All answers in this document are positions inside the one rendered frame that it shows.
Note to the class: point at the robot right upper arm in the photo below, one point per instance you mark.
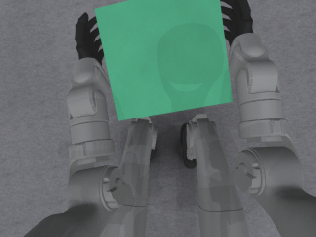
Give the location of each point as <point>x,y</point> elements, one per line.
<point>273,176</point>

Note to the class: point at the robot right shin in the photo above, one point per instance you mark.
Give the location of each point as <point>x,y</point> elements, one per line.
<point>191,154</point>

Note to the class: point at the left robot hand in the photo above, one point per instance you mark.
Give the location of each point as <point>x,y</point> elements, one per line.
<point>87,46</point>

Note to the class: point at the robot right foot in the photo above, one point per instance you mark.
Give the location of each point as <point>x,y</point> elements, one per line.
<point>189,163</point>

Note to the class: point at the right robot hand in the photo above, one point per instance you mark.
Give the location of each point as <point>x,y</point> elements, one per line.
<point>240,21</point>

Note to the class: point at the right robot forearm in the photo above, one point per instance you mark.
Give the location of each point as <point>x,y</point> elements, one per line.
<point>258,94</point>

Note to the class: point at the left robot forearm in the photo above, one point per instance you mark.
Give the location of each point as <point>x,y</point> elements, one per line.
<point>88,117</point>

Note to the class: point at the robot left upper arm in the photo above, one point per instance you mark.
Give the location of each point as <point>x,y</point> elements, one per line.
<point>93,197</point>

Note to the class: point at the carton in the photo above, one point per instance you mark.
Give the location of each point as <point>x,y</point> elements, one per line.
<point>164,56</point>

